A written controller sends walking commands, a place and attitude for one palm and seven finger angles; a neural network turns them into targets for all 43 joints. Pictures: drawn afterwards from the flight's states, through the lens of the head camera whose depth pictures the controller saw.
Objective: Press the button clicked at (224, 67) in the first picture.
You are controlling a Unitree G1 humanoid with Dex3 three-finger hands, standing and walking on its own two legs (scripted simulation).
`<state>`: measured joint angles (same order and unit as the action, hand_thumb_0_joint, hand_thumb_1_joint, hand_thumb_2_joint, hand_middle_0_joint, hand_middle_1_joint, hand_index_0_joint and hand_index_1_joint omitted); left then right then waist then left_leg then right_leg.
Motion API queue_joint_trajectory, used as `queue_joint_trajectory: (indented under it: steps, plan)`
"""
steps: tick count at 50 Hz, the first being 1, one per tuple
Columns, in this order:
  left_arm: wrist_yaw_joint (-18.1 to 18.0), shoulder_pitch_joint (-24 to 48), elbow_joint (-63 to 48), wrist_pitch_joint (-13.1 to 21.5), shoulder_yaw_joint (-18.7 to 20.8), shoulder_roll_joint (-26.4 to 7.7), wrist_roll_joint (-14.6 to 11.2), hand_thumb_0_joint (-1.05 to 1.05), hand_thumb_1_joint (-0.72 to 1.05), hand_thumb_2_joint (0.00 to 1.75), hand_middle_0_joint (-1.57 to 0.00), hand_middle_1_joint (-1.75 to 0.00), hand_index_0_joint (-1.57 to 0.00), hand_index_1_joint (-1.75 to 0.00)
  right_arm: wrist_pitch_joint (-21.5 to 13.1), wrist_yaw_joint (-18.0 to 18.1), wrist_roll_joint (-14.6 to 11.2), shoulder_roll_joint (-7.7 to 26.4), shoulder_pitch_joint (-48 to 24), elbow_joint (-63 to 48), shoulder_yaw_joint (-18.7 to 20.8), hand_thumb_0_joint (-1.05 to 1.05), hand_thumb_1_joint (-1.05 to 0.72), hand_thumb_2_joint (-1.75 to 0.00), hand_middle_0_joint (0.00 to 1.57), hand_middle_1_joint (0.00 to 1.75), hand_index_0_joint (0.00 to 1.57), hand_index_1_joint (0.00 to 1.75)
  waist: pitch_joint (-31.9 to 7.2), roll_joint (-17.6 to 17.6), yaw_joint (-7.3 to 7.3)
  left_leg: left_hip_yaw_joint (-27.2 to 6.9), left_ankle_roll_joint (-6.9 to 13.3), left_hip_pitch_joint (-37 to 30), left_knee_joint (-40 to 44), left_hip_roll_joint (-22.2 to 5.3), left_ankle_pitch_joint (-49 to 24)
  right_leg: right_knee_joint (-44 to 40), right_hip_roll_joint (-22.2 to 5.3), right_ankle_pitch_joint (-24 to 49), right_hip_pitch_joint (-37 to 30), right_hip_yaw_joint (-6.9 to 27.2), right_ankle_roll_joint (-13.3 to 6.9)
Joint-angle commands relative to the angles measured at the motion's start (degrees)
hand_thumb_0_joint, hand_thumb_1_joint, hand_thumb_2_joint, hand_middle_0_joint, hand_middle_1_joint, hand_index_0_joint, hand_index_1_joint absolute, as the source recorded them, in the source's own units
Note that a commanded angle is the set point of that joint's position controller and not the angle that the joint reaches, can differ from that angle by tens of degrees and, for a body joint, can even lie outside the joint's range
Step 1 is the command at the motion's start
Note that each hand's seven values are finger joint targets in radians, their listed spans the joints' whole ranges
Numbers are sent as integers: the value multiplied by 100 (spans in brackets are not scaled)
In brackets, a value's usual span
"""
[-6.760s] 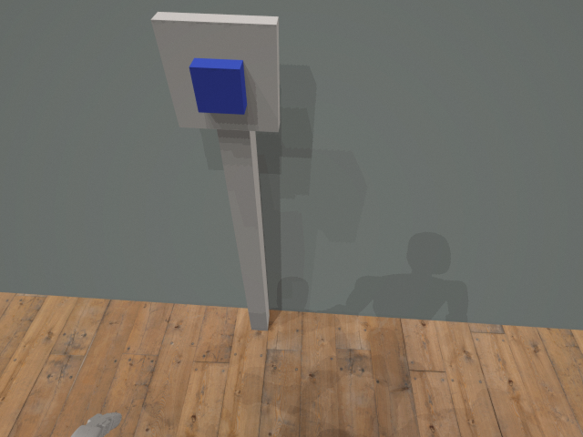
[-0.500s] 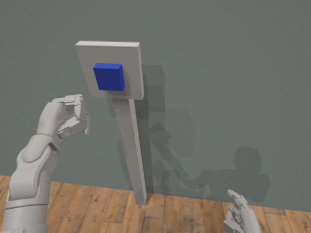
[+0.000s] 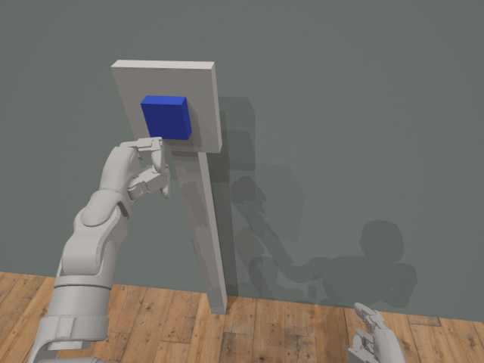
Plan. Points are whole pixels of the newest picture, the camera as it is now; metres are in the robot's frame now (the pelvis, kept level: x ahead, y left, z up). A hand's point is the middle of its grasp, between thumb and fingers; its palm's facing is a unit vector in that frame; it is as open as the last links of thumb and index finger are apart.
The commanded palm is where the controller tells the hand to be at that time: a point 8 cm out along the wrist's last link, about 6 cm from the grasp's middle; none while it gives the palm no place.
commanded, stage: aim a knuckle at the button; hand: left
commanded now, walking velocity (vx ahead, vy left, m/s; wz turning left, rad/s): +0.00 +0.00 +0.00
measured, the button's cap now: (168, 117) +0.47 +0.17 +0.20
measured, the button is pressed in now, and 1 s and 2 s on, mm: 0 0 1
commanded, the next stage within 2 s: press the button with the knuckle in 1.32 s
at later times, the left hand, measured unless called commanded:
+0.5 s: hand (169, 164) +0.38 +0.15 +0.17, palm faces +0.01 -1.00 -0.03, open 3.1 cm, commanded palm +0.35 +0.20 +0.17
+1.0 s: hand (163, 165) +0.37 +0.16 +0.18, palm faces -0.02 -1.00 -0.02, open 3.1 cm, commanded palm +0.34 +0.20 +0.17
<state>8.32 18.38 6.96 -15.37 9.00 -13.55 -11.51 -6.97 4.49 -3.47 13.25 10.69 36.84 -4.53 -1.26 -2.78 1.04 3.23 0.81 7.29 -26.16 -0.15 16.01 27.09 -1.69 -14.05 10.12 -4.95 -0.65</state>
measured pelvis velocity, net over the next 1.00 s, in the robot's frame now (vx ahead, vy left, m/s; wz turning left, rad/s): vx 0.00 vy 0.00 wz -0.01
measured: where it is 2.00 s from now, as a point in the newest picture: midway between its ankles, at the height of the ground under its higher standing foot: outside the picture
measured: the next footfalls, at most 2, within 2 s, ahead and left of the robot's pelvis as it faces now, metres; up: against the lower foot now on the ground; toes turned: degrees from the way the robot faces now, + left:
none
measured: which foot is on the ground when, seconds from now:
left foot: down 0.00-1.00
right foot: down 0.00-1.00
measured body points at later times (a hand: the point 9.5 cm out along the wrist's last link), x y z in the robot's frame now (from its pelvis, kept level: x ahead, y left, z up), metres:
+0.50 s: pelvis +0.00 -0.01 +0.00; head -0.02 -0.03 +0.45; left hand +0.37 +0.20 +0.17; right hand +0.14 -0.26 -0.10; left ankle -0.02 +0.11 -0.74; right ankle +0.01 -0.11 -0.74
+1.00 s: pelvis +0.00 +0.00 +0.00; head -0.03 -0.02 +0.45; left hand +0.36 +0.21 +0.18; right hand +0.17 -0.23 -0.08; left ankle -0.02 +0.11 -0.74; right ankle +0.01 -0.11 -0.74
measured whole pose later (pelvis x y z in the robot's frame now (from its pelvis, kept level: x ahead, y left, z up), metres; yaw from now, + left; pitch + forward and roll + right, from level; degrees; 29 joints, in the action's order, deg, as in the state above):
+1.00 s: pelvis +0.00 +0.00 +0.00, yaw -1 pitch -2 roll +0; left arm 9.8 24.2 19.8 -8.0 11.6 -15.0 -11.4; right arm -5.6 4.6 -3.8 13.4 12.5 36.1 -4.1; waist -2.1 -2.3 0.3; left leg 3.8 0.6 8.1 -25.9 -0.8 15.7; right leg 26.3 -0.9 -13.3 11.0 -4.3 -1.0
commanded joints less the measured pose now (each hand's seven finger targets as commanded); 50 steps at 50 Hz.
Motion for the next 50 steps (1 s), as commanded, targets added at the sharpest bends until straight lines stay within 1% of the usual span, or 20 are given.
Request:
queue_joint_trajectory:
  steps: [1, 5, 7, 10, 15, 18, 23, 24, 27, 28, 31, 33, 35, 36, 39, 42, 43, 47, 49, 50]
  plan:
    - [-93, 2828, -1018, 623, 324, -903, -60, 0, 90, 90, -130, -150, -130, -150, -266, 81, -19, 647, -749, -891, 239, 0, -90, -90, 20, 30, 20, 30, -1149, 312, -97, -368, 42, -244, 297, -8, -1336, -307, 108, 1284, -214, 209, -81]
    - [-193, 3472, -405, 730, 123, -795, 23, 0, 90, 90, -130, -150, -130, -150, -212, 120, -28, 655, -638, -757, 236, 0, -90, -90, 20, 30, 20, 30, -1042, 61, -201, -392, 36, -201, 339, -2, -1038, -375, 101, 919, -30, 242, -98]
    - [-241, 3528, 9, 762, 140, -791, 47, 0, 90, 90, -130, -150, -130, -150, -189, 124, -22, 686, -567, -704, 256, 0, -90, -90, 20, 30, 20, 30, -1042, 360, -197, -408, 60, -141, 329, -17, -995, -389, 118, 862, -20, 235, -98]
    - [-253, 3512, 210, 851, 370, -965, 50, 0, 90, 90, -130, -150, -130, -150, -168, 106, -10, 695, -511, -760, 285, 0, -90, -90, 20, 30, 20, 30, -1478, 290, -91, -340, 69, -149, 299, 20, -1239, -313, 78, 1233, -327, 282, -104]
    - [-196, 2807, 357, 1043, 965, -1498, 39, 0, 90, 90, -130, -150, -130, -150, -85, 44, -2, 712, -436, -902, 314, 0, -90, -90, 20, 30, 20, 30, -1728, 504, 140, -196, 83, 106, 317, 18, -1676, -228, 40, 2022, -964, 366, -89]
    - [-105, 2925, 152, 1185, 790, -1360, 16, 0, 90, 90, -130, -150, -130, -150, -85, 25, -41, 709, -441, -961, 332, 0, -90, -90, 20, 30, 20, 30, -1502, 530, 54, -151, 107, 129, 331, 2, -1578, -297, 51, 2027, -859, 386, -61]
    - [89, 2949, -252, 1273, 820, -1459, -51, 0, 90, 90, -130, -150, -130, -150, -151, 53, -69, 724, -423, -977, 378, 0, -90, -90, 20, 30, 20, 30, -1487, 147, -34, -103, 130, -84, 316, 16, -1497, -378, 62, 1997, -751, 429, -61]
    - [135, 2664, -157, 1238, 930, -1527, -85, 0, 90, 90, -130, -150, -130, -150, -163, 63, -67, 731, -430, -988, 379, 0, -90, -90, 20, 30, 20, 30, -1434, 249, 7, -93, 138, -38, 319, 17, -1464, -392, 64, 1994, -779, 436, -44]
    - [269, 2989, -207, 1180, 553, -1228, -142, 0, 90, 90, -130, -150, -130, -150, -203, 105, -104, 737, -449, -936, 362, 0, -90, -90, 20, 30, 20, 30, -1195, 318, -160, -123, 153, -63, 306, 20, -1228, -481, 84, 1673, -488, 422, -32]
    - [294, 3105, -211, 1159, 475, -1175, -161, 0, 90, 90, -130, -150, -130, -150, -223, 120, -113, 745, -441, -918, 363, 0, -90, -90, 20, 30, 20, 30, -1167, 173, -202, -136, 149, -103, 306, 21, -1153, -497, 90, 1552, -380, 408, -35]
    - [311, 3175, -68, 1114, 331, -1035, -190, 0, 90, 90, -130, -150, -130, -150, -273, 147, -111, 754, -454, -877, 345, 0, -90, -90, 20, 30, 20, 30, -1065, 219, -233, -225, 145, -129, 310, 28, -973, -515, 105, 1228, -180, 366, -51]
    - [270, 3354, -66, 1105, 345, -1055, -205, 0, 90, 90, -130, -150, -130, -150, -291, 155, -106, 753, -467, -858, 344, 0, -90, -90, 20, 30, 20, 30, -1195, 335, -242, -243, 155, -159, 276, 34, -916, -513, 100, 1123, -164, 375, -38]
    - [206, 3166, 151, 1081, 637, -1326, -182, 0, 90, 90, -130, -150, -130, -150, -271, 152, -86, 772, -469, -833, 332, 0, -90, -90, 20, 30, 20, 30, -1224, 466, -139, -258, 144, -27, 291, 41, -925, -483, 86, 1118, -291, 377, -42]
    - [185, 3222, 212, 1069, 546, -1216, -171, 0, 90, 90, -130, -150, -130, -150, -261, 145, -81, 761, -480, -842, 313, 0, -90, -90, 20, 30, 20, 30, -1228, 492, -147, -262, 144, 1, 297, 53, -931, -457, 85, 1124, -285, 365, -43]
    - [79, 3237, 207, 1122, 617, -1270, -101, 0, 90, 90, -130, -150, -130, -150, -231, 108, -57, 721, -518, -882, 295, 0, -90, -90, 20, 30, 20, 30, -1284, 218, -68, -270, 121, -18, 309, 45, -1013, -405, 69, 1172, -318, 368, -76]
    - [21, 2958, 101, 1175, 841, -1497, -27, 0, 90, 90, -130, -150, -130, -150, -185, 67, -29, 724, -506, -930, 301, 0, -90, -90, 20, 30, 20, 30, -1548, 237, 54, -261, 100, -46, 277, 25, -1439, -275, 76, 1653, -600, 341, -109]
    - [42, 2945, 28, 1181, 678, -1273, -46, 0, 90, 90, -130, -150, -130, -150, -177, 52, -42, 692, -540, -983, 287, 0, -90, -90, 20, 30, 20, 30, -1513, 252, 23, -247, 103, -62, 288, 19, -1501, -263, 73, 1748, -590, 324, -103]
    - [122, 2705, 116, 1098, 698, -1269, -73, 0, 90, 90, -130, -150, -130, -150, -125, 45, -49, 728, -539, -980, 294, 0, -90, -90, 20, 30, 20, 30, -1254, 452, 15, -240, 105, 24, 314, -7, -1404, -317, 109, 1673, -497, 311, -100]
    - [163, 3038, -27, 1059, 331, -910, -76, 0, 90, 90, -130, -150, -130, -150, -142, 58, -71, 704, -536, -991, 304, 0, -90, -90, 20, 30, 20, 30, -1152, 285, -116, -267, 103, -101, 312, -16, -1347, -335, 115, 1552, -263, 280, -99]
    - [156, 3002, 40, 1023, 324, -922, -73, 0, 90, 90, -130, -150, -130, -150, -138, 65, -81, 715, -528, -965, 307, 0, -90, -90, 20, 30, 20, 30, -1056, 244, -127, -289, 86, -66, 325, -29, -1228, -362, 121, 1382, -176, 268, -98]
